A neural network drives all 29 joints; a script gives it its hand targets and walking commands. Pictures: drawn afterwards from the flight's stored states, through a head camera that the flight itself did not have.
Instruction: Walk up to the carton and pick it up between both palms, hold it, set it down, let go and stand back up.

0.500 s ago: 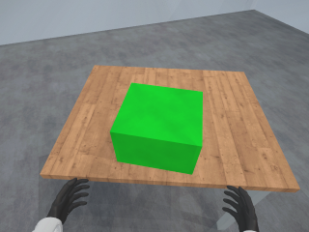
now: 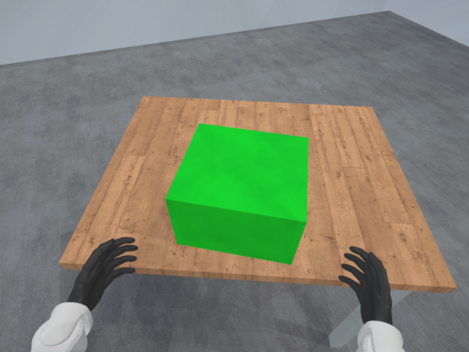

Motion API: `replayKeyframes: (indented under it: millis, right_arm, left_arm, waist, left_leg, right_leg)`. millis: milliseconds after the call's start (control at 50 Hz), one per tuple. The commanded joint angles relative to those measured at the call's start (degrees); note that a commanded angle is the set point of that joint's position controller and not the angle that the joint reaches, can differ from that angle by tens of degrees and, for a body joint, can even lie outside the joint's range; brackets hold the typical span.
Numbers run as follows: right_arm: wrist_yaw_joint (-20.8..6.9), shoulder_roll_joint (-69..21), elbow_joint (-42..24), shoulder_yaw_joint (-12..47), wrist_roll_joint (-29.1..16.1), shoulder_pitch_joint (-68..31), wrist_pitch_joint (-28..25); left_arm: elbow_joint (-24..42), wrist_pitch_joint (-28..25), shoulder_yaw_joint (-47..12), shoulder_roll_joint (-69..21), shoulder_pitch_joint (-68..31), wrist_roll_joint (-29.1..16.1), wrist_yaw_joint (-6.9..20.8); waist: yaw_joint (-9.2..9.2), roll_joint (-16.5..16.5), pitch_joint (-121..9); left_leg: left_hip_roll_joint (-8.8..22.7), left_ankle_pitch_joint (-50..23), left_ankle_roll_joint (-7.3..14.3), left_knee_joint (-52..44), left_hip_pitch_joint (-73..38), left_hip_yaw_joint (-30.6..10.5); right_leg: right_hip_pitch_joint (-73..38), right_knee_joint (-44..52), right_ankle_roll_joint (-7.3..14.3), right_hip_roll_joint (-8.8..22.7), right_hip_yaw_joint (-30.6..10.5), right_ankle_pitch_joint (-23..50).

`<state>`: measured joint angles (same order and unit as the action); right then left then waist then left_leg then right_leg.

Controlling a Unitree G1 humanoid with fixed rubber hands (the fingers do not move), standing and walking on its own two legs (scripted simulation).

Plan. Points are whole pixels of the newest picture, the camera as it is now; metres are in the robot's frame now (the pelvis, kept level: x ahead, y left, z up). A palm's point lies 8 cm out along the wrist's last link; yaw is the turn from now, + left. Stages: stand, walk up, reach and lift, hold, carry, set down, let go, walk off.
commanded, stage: reach and lift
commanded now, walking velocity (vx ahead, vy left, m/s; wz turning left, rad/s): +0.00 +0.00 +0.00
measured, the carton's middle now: (243, 190) +0.44 +0.00 -0.01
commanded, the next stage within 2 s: none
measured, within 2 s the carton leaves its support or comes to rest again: neither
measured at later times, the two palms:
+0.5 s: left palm (107, 226) +0.30 +0.23 +0.06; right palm (370, 253) +0.26 -0.20 +0.05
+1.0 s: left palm (119, 172) +0.38 +0.22 +0.11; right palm (377, 211) +0.32 -0.22 +0.09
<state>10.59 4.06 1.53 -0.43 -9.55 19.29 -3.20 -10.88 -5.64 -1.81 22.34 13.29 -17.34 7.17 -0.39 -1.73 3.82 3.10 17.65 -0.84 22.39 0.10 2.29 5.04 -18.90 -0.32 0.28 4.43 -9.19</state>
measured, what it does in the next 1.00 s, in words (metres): stands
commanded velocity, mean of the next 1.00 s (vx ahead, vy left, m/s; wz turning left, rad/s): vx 0.00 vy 0.00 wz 0.00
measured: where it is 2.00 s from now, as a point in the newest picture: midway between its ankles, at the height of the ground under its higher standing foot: outside the picture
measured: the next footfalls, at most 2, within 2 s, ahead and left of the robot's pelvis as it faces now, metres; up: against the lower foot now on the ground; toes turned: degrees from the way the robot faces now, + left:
none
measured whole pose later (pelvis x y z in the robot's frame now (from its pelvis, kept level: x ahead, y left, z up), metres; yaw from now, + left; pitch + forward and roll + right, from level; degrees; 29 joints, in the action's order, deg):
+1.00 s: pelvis -0.01 +0.01 +0.00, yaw +0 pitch -1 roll -2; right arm 10.0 12.8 21.3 -3.5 -15.8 -20.3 10.0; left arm -28.5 17.2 5.3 20.9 -30.8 -11.8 5.1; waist 4.1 0.7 2.8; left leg 2.0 16.5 0.2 23.3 5.9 1.5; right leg 9.2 -16.9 -1.2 0.6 2.8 -6.6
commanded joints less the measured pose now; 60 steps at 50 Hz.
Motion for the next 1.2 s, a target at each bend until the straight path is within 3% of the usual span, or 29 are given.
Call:
replayKeyframes:
  millis: [0, 40, 80, 120, 160, 320, 360, 440, 500, 540, 620, 640, 680, 780, 900, 1000, 1180]
  right_arm:
    - [0.12, 4.41, -7.19, -1.66, -0.97, -5.57, -1.08]
    - [0.32, 5.07, -8.0, -2.23, -1.21, -7.87, 0.0]
    - [0.22, 5.15, -7.4, -2.17, -2.51, -10.19, 1.81]
    - [0.18, 6.28, -6.92, -3.11, -2.82, -12.64, 3.58]
    - [0.24, 5.94, -7.1, -3.6, -3.44, -16.72, 5.27]
    - [-0.05, 8.44, -4.99, -4.39, -3.58, -24.22, 9.94]
    - [-0.2, 9.35, -4.26, -5.69, -3.76, -26.01, 10.16]
    - [0.0, 9.32, -4.22, -4.63, -4.26, -30.42, 10.22]
    - [0.05, 10.42, -1.84, -4.73, -4.52, -31.74, 10.7]
    - [0.29, 11.17, -2.19, -3.74, -5.25, -33.45, 10.6]
    - [0.75, 12.14, -2.59, -3.33, -6.4, -36.54, 10.18]
    - [0.75, 12.1, -2.07, -3.03, -6.62, -37.11, 10.21]
    - [0.75, 13.03, -0.12, -4.16, -5.07, -39.1, 10.34]
    - [0.53, 13.79, 4.94, -3.96, -6.37, -44.76, 11.3]
    - [-0.5, 15.3, 10.95, -5.19, -6.27, -54.33, 11.63]
    - [-1.6, 16.03, 17.31, -5.92, -5.37, -62.51, 11.15]
    - [-2.56, 17.13, 30.54, -6.24, -3.77, -75.36, 9.39]
  left_arm:
    - [7.42, -0.21, 4.15, 8.16, -7.38, -0.32, -0.33]
    - [8.1, 1.5, 4.27, 8.71, -9.76, -0.51, -0.45]
    - [8.05, 2.93, 4.2, 7.66, -11.91, -0.88, -0.75]
    - [8.14, 4.97, 3.92, 6.92, -15.04, -0.48, -1.14]
    - [8.63, 6.78, 3.83, 7.07, -19.67, -0.91, -1.35]
    - [5.75, 12.91, 6.66, 5.46, -26.6, 1.58, -1.52]
    - [6.9, 13.66, 6.72, 4.79, -29.49, 1.93, -1.96]
    - [5.72, 15.6, 7.13, 4.59, -33.84, 2.35, -1.7]
    - [5.16, 17.24, 7.85, 3.49, -34.79, 3.36, -1.54]
    - [5.25, 18.51, 8.73, 4.47, -35.69, 3.53, -1.26]
    - [8.05, 20.01, 10.32, 5.04, -39.82, 5.1, -1.62]
    - [6.43, 20.72, 10.21, 4.48, -39.97, 4.71, -1.53]
    - [2.9, 21.51, 11.41, 5.58, -44.81, 4.76, -1.32]
    - [-1.24, 21.68, 10.35, 5.68, -51.73, 5.54, -1.29]
    - [-8.08, 21.47, 9.43, 6.37, -61.47, 5.53, -1.95]
    - [-15.89, 19.62, 8.18, 6.96, -69.53, 5.27, -2.6]
    - [-31.71, 14.65, 4.26, 7.62, -81.92, 3.56, -3.14]
  waist:
    - [0.21, -1.46, -4.3]
    - [0.96, -0.98, -4.68]
    - [0.27, -2.91, -3.0]
    - [0.94, -4.42, -3.74]
    - [1.21, -2.63, -3.74]
    - [0.73, -1.94, -6.73]
    - [1.15, -4.09, -8.87]
    - [1.37, -1.51, -12.51]
    - [1.63, -2.12, -13.26]
    - [1.41, -0.16, -14.55]
    - [1.68, -0.91, -17.6]
    - [2.43, -0.65, -17.4]
    - [3.84, 1.1, -17.69]
    - [4.72, -1.05, -18.56]
    - [4.74, -2.95, -20.68]
    - [4.48, -2.58, -23.15]
    - [5.43, -0.49, -28.22]
  left_leg:
    - [-2.45, -20.27, -2.38, -3.64, 10.5, -0.75]
    - [-2.42, -17.85, -2.25, -3.87, 10.49, -0.79]
    - [-2.19, -17.87, -2.44, -4.57, 11.87, -0.6]
    - [-1.66, -16.51, -2.47, -5.23, 11.88, -1.17]
    - [-1.7, -16.47, -2.35, -5.14, 13.43, -0.77]
    - [-1.97, -18.55, -1.95, -5.52, 11.74, -1.15]
    - [-1.5, -18.12, -2.56, -5.57, 11.18, -1.22]
    - [-2.25, -23.63, -2.4, -3.84, 8.85, -0.59]
    - [-2.31, -27.33, -3.36, -2.93, 8.04, -1.12]
    - [-2.97, -28.72, -2.64, -2.36, 6.49, -0.57]
    - [-3.24, -32.55, -3.29, -1.46, 5.49, -0.26]
    - [-3.48, -32.46, -3.11, -1.49, 5.12, -0.18]
    - [-3.84, -30.44, -2.5, -2.25, 11.49, 0.5]
    - [-3.68, -29.0, -2.83, -2.39, 11.31, 0.18]
    - [-3.5, -27.07, -3.07, -1.85, 10.2, -0.4]
    - [-3.43, -23.63, -2.43, -2.09, 10.86, -0.57]
    - [-3.63, -21.98, -1.45, -1.21, 12.57, -0.69]
  right_leg:
    - [-11.02, 0.95, 2.95, -0.41, -6.2, 9.45]
    - [-11.24, 0.81, 2.63, -0.28, -5.72, 8.14]
    - [-11.05, 1.53, 3.31, -0.44, -6.21, 7.21]
    - [-10.08, 1.34, 4.06, -0.84, -5.8, 5.42]
    - [-10.46, 0.93, 3.76, -0.71, -5.97, 6.25]
    - [-11.64, 0.88, 3.39, -1.48, -5.65, 8.54]
    - [-11.61, 0.5, 3.72, -1.8, -5.44, 7.41]
    - [-12.91, 0.55, 3.11, -1.56, -5.65, 13.01]
    - [-12.79, 0.1, 3.33, -2.0, -5.11, 14.58]
    - [-13.18, 0.47, 2.68, -2.13, -5.15, 16.92]
    - [-14.68, -0.73, 2.43, -2.24, -4.88, 21.69]
    - [-14.13, -0.23, 2.41, -2.27, -4.75, 21.71]
    - [-18.71, -1.94, 1.01, -1.68, -5.29, 28.59]
    - [-17.9, -1.35, 1.36, -2.03, -4.6, 25.11]
    - [-13.15, -0.33, 1.55, -2.51, -3.34, 18.38]
    - [-10.95, -0.4, 1.33, -2.46, -2.82, 14.78]
    - [-8.99, -1.36, 1.04, -2.4, -2.56, 15.51]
